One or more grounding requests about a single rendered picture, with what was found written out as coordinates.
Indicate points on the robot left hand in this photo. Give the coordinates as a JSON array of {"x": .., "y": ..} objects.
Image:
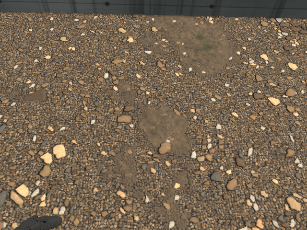
[{"x": 40, "y": 223}]

